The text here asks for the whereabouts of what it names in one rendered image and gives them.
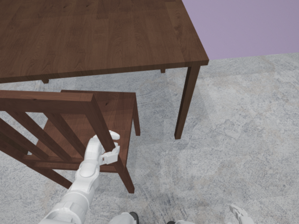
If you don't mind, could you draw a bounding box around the left robot thigh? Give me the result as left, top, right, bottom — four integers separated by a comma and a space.
108, 214, 136, 224

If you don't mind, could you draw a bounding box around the robot left forearm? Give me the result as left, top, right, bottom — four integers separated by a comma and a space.
38, 159, 100, 224

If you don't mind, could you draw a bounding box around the robot right hand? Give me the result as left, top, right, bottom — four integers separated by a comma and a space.
227, 204, 255, 224

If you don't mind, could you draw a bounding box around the left robot foot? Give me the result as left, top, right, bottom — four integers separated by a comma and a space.
130, 212, 139, 224

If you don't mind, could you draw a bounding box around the robot left hand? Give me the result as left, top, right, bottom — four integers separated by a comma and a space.
84, 130, 120, 165

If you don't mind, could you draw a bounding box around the table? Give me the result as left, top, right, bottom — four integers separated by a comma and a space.
0, 0, 209, 155

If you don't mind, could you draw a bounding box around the chair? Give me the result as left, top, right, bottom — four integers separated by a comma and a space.
0, 90, 141, 194

